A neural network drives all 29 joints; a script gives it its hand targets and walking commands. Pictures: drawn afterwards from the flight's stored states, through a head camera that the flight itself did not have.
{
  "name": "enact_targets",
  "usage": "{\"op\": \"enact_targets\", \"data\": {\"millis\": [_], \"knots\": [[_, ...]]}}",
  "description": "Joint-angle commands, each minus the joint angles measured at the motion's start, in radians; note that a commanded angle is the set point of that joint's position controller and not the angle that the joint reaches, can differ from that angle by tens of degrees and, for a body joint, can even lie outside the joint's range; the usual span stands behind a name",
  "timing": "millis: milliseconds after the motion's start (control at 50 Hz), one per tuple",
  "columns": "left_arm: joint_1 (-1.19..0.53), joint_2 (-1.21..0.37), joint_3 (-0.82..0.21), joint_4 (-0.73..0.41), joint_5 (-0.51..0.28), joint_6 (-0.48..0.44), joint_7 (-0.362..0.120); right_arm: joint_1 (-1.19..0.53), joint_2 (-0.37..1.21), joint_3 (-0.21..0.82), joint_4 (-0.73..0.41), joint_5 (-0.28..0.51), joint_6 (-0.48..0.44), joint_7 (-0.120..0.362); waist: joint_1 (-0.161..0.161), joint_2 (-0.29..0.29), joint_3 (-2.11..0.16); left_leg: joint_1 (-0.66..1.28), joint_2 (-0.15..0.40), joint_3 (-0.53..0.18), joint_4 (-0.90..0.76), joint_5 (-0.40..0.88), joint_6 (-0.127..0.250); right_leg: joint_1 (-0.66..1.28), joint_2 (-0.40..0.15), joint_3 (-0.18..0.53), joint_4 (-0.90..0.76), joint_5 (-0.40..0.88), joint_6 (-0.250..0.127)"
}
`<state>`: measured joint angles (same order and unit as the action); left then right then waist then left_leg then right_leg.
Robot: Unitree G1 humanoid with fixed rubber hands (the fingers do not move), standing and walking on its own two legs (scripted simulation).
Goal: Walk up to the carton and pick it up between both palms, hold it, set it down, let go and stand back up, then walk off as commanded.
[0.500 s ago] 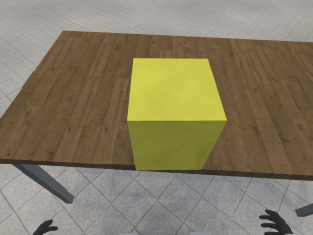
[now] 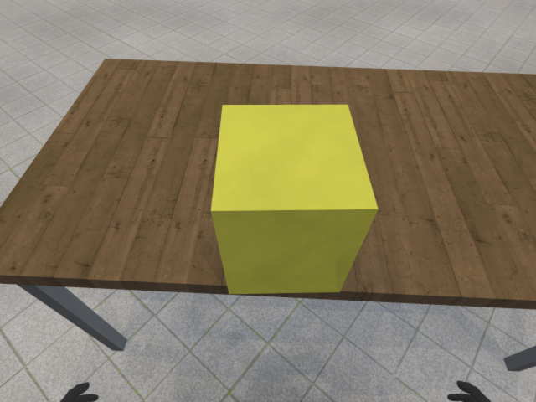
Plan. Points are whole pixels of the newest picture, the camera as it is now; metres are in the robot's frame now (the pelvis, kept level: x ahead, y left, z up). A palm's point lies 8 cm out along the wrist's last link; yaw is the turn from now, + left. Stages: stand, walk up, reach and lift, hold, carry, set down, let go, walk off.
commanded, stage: walk up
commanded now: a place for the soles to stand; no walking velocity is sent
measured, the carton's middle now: (284, 204) +0.41 -0.01 +0.04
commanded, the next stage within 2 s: reach and lift in 0.02 s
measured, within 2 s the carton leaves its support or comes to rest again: neither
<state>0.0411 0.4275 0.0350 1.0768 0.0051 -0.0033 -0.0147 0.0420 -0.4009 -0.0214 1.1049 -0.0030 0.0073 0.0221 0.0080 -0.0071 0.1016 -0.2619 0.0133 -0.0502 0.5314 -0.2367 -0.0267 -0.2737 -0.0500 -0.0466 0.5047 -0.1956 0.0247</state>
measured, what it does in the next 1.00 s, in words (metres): stands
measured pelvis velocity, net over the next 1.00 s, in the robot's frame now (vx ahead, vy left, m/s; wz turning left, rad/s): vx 0.05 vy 0.00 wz -0.01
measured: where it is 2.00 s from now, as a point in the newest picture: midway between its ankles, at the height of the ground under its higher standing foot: outside the picture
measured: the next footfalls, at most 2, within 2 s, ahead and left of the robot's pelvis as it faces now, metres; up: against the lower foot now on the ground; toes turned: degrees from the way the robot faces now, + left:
none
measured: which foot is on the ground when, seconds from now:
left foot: down 0.00-1.00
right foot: down 0.00-1.00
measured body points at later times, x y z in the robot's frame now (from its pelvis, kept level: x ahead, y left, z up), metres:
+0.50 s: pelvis +0.04 -0.02 +0.00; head +0.04 +0.00 +0.44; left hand +0.20 +0.28 -0.08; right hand +0.20 -0.30 -0.07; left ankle +0.03 +0.14 -0.73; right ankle +0.05 -0.14 -0.73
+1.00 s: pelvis +0.05 +0.00 +0.01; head +0.04 +0.01 +0.46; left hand +0.23 +0.24 -0.03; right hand +0.20 -0.26 -0.03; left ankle +0.03 +0.14 -0.73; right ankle +0.05 -0.14 -0.73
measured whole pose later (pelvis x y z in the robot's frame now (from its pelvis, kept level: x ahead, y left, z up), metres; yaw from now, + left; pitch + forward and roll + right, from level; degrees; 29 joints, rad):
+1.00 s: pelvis +0.05 +0.00 +0.01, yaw -1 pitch -6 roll -1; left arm 0.31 0.24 0.06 0.17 -0.01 0.27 0.04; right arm 0.31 -0.23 -0.07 0.41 0.05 -0.07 0.05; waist 0.00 -0.02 0.10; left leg 0.00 0.07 0.04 0.33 -0.22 -0.04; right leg -0.01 -0.02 -0.01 0.31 -0.18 0.02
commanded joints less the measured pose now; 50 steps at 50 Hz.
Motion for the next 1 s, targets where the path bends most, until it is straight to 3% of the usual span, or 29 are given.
{"op": "enact_targets", "data": {"millis": [0,20,40,60,80,120,140,160,200,240,260,280,320,340,400,460,500,560,680,720,820,880,920,980], "knots": [[-0.038,0.185,0.031,-0.053,-0.001,-0.013,0.008,-0.053,-0.216,-0.035,-0.056,-0.005,-0.012,-0.007,0.009,0.046,-0.126,-0.057,0.097,-0.116,-0.16,0.007,0.071,0.111,-0.086,0.118,-0.112,-0.061,-0.063],[-0.382,0.146,0.052,-0.44,0.015,0.184,0.055,-0.35,-0.02,-0.191,-0.079,-0.14,-0.184,0.015,-0.043,0.039,-0.183,-0.244,0.01,0.101,-0.017,-0.31,-0.025,0.071,0.088,-0.058,0.1,-0.245,-0.076],[-0.294,0.118,0.03,-0.497,0.006,0.287,0.07,-0.27,-0.116,-0.223,-0.087,-0.122,-0.186,0.05,-0.067,0.111,-0.104,-0.389,0.068,0.077,-0.064,-0.468,0.017,0.232,0.098,-0.088,0.189,-0.232,-0.067],[-0.233,0.081,0.038,-0.486,0.044,0.347,0.064,-0.216,-0.161,-0.24,-0.082,-0.127,-0.184,0.062,-0.064,0.102,-0.07,-0.443,0.068,0.107,-0.044,-0.391,0.036,0.281,0.087,-0.078,0.195,-0.142,-0.065],[-0.207,0.07,0.041,-0.492,0.065,0.393,0.045,-0.174,-0.142,-0.244,-0.085,-0.116,-0.18,0.067,-0.064,0.02,-0.095,-0.347,0.048,0.115,0.025,-0.263,0.023,0.219,0.075,-0.075,0.172,-0.104,-0.069],[-0.16,0.103,0.051,-0.549,0.095,0.472,0.021,-0.125,-0.143,-0.229,-0.129,-0.103,-0.159,0.064,-0.053,-0.089,-0.162,-0.122,0.01,0.126,0.117,-0.207,0.019,0.058,0.04,-0.054,0.128,-0.199,-0.077],[-0.156,0.118,0.061,-0.608,0.112,0.482,0.017,-0.096,-0.158,-0.208,-0.167,-0.09,-0.165,0.056,-0.05,-0.112,-0.18,-0.023,-0.01,0.127,0.148,-0.155,0.013,-0.013,0.008,-0.029,0.102,-0.231,-0.087],[-0.132,0.12,0.078,-0.657,0.117,0.497,0.017,-0.067,-0.132,-0.187,-0.218,-0.077,-0.157,0.052,-0.041,-0.094,-0.213,0.024,-0.022,0.134,0.148,-0.113,0.007,-0.027,0.009,-0.025,0.085,-0.202,-0.083],[-0.053,0.117,0.095,-0.697,0.122,0.519,0.022,-0.019,-0.118,-0.177,-0.261,-0.045,-0.133,0.044,-0.011,0.005,-0.206,-0.03,0.005,0.137,0.061,-0.063,0.003,0.126,0.055,-0.032,0.083,-0.03,-0.06],[0.007,0.116,0.138,-0.732,0.121,0.514,0.026,0.032,-0.151,-0.169,-0.321,-0.025,-0.123,0.042,0.01,0.077,-0.17,-0.141,0.044,0.117,-0.043,-0.081,0.008,0.299,0.083,-0.036,0.109,0.095,-0.048],[0.023,0.109,0.152,-0.741,0.123,0.506,0.029,0.041,-0.145,-0.152,-0.334,-0.016,-0.123,0.038,0.023,0.086,-0.157,-0.145,0.036,0.128,-0.045,-0.015,0.003,0.33,0.084,-0.024,0.096,0.141,-0.049],[0.031,0.104,0.16,-0.733,0.123,0.5,0.03,0.04,-0.124,-0.141,-0.34,-0.022,-0.125,0.033,0.041,0.056,-0.152,-0.097,0.004,0.158,-0.02,0.074,-0.019,0.31,0.072,-0.006,0.052,0.152,-0.056],[0.008,0.11,0.162,-0.805,0.119,0.49,0.04,-0.005,-0.101,-0.129,-0.431,-0.02,-0.121,0.019,0.044,0.049,-0.116,-0.058,-0.023,0.176,-0.017,0.08,-0.024,0.261,0.071,0.006,0.018,0.124,-0.041],[0.008,0.096,0.146,-0.806,0.098,0.485,0.038,-0.003,-0.089,-0.133,-0.442,-0.022,-0.108,0.016,0.024,0.037,-0.09,-0.037,-0.028,0.17,-0.042,0.058,-0.024,0.26,0.073,0.004,-0.004,0.113,-0.036],[0.0,0.089,0.137,-0.859,0.07,0.464,0.031,0.04,-0.045,-0.096,-0.496,-0.009,-0.085,0.005,0.017,0.007,-0.044,-0.007,-0.04,0.18,-0.079,0.058,-0.021,0.264,0.059,0.026,-0.046,0.157,-0.013],[0.016,0.076,0.125,-0.891,0.041,0.447,0.029,0.093,-0.02,-0.081,-0.531,0.005,-0.066,0.003,0.01,0.03,-0.061,0.035,-0.041,0.17,-0.123,0.074,-0.023,0.27,0.051,0.027,-0.086,0.161,-0.007],[0.032,0.056,0.094,-0.913,0.019,0.431,0.025,0.105,-0.006,-0.084,-0.564,0.01,-0.068,0.005,-0.004,0.014,-0.076,0.103,-0.045,0.167,-0.138,0.113,-0.027,0.26,0.056,0.02,-0.111,0.194,-0.004],[0.086,0.04,0.096,-0.89,0.026,0.42,0.02,0.145,-0.006,-0.077,-0.545,0.027,-0.065,0.007,-0.013,0.026,-0.082,0.133,-0.049,0.162,-0.148,0.173,-0.04,0.261,0.065,0.012,-0.128,0.243,-0.008],[0.123,0.021,0.104,-0.945,0.009,0.352,0.018,0.17,0.005,-0.095,-0.648,0.014,-0.089,-0.005,-0.008,-0.032,-0.118,0.179,-0.048,0.159,-0.179,0.218,-0.035,0.271,0.08,0.002,-0.159,0.272,-0.005],[0.151,0.01,0.111,-0.916,0.01,0.33,0.017,0.197,0.015,-0.082,-0.665,0.011,-0.097,-0.007,-0.001,-0.048,-0.095,0.178,-0.047,0.156,-0.196,0.237,-0.027,0.289,0.081,0.0,-0.17,0.299,-0.003],[0.181,-0.035,0.087,-0.978,-0.001,0.289,0.033,0.189,0.014,-0.1,-0.725,0.026,-0.114,0.005,-0.005,0.028,-0.063,0.195,-0.035,0.15,-0.232,0.274,-0.043,0.271,0.099,-0.011,-0.214,0.203,-0.028],[0.205,-0.054,0.075,-1.014,-0.022,0.266,0.048,0.204,0.043,-0.094,-0.817,0.035,-0.114,0.007,-0.001,0.007,-0.085,0.211,-0.037,0.151,-0.24,0.287,-0.035,0.271,0.097,-0.001,-0.231,0.207,-0.039],[0.231,-0.069,0.061,-1.033,-0.018,0.256,0.057,0.232,0.015,-0.102,-0.811,0.046,-0.111,0.019,-0.014,0.044,-0.086,0.196,-0.025,0.141,-0.25,0.313,-0.043,0.299,0.108,-0.007,-0.227,0.211,-0.049],[0.268,-0.088,0.06,-1.057,-0.019,0.242,0.062,0.265,0.028,-0.096,-0.86,0.065,-0.1,0.029,-0.008,0.028,-0.048,0.236,-0.026,0.131,-0.268,0.302,-0.037,0.26,0.105,-0.002,-0.261,0.188,-0.054]]}}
